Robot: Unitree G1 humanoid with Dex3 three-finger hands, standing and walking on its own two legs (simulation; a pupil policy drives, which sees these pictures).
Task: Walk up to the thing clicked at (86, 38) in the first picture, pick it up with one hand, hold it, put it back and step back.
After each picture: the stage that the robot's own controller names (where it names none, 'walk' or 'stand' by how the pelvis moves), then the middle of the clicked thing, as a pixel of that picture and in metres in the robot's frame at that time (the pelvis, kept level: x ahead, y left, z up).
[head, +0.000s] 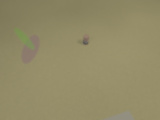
stand; (85, 39) +1.43 -0.11 -0.72
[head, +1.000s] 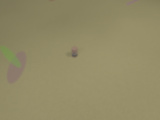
walk; (74, 52) +1.30 +0.14 -0.70
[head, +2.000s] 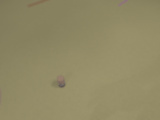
walk; (61, 81) +0.80 +0.23 -0.72
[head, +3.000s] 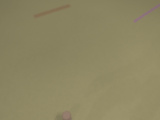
walk; (67, 117) +0.47 +0.14 -0.71
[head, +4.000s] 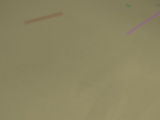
stand; out of the picture +0.36 +0.10 -0.72
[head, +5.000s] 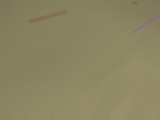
stand; out of the picture +0.33 +0.10 -0.72
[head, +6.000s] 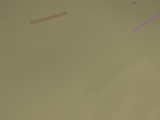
stand; out of the picture +0.37 +0.12 -0.73
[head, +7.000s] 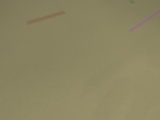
stand; out of the picture +0.35 +0.13 -0.73
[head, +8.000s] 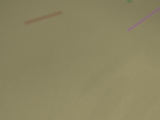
stand; out of the picture +0.35 +0.14 -0.73
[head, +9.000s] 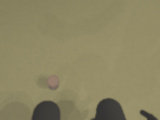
go down; (53, 82) +0.41 +0.11 -0.48
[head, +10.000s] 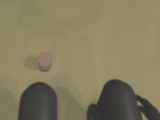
go down; (44, 62) +0.46 +0.12 -0.33
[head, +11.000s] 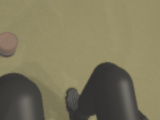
close in; (7, 45) +0.46 +0.15 -0.25
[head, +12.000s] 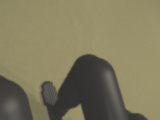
close; out of the picture +0.46 +0.18 -0.24
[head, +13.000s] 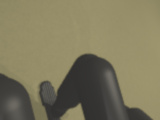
lift; out of the picture +0.45 +0.17 -0.23
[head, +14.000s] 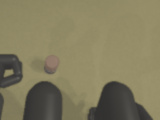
lift; (51, 65) +0.46 +0.11 -0.32
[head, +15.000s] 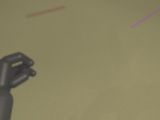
go down; out of the picture +0.37 +0.08 -0.66
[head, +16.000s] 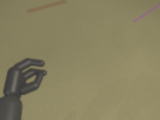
hold; out of the picture +0.37 +0.10 -0.68
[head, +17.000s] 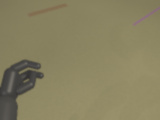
stand; out of the picture +0.36 +0.09 -0.68
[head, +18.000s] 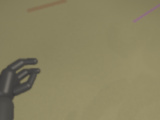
stand; out of the picture +0.37 +0.10 -0.68
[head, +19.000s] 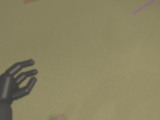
stand; out of the picture +0.38 +0.10 -0.66
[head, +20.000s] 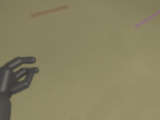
stand; out of the picture +0.36 +0.09 -0.68
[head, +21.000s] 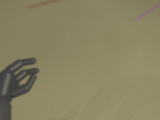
stand; out of the picture +0.37 +0.09 -0.67
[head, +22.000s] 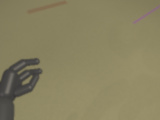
stand; out of the picture +0.36 +0.09 -0.68
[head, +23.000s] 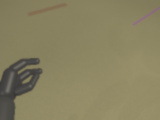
stand; out of the picture +0.36 +0.10 -0.68
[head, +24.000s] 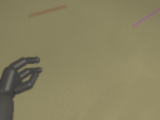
stand; out of the picture +0.37 +0.09 -0.68
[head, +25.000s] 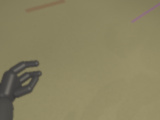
stand; out of the picture +0.37 +0.09 -0.68
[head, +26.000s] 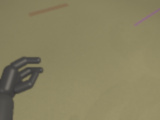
stand; out of the picture +0.36 +0.09 -0.68
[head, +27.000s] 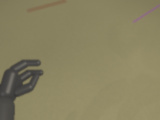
stand; out of the picture +0.37 +0.09 -0.68
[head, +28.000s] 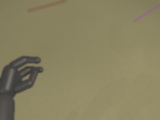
stand; out of the picture +0.37 +0.10 -0.68
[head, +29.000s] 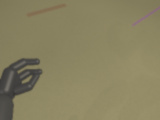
stand; out of the picture +0.36 +0.09 -0.68
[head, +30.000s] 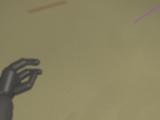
stand; out of the picture +0.37 +0.10 -0.68
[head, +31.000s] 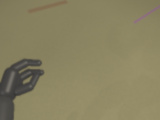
stand; out of the picture +0.37 +0.09 -0.67
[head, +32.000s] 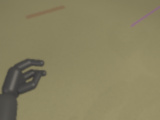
stand; out of the picture +0.36 +0.10 -0.68
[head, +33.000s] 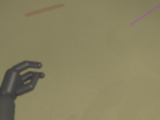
stand; out of the picture +0.36 +0.10 -0.68
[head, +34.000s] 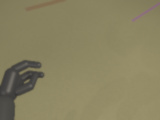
close; out of the picture +0.37 +0.09 -0.68
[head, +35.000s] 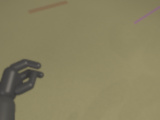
stand; out of the picture +0.36 +0.09 -0.68
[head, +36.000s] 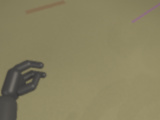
close; out of the picture +0.36 +0.10 -0.68
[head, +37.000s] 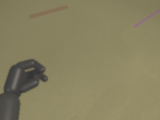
hold; out of the picture +0.36 +0.09 -0.68
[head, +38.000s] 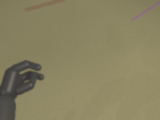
close; out of the picture +0.37 +0.10 -0.68
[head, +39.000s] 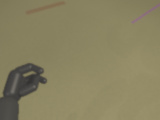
hold; out of the picture +0.36 +0.09 -0.68
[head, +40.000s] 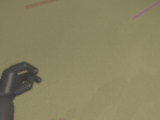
close; out of the picture +0.37 +0.10 -0.67
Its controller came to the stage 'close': yes
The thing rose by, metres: 0.00
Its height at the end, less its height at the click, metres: +0.00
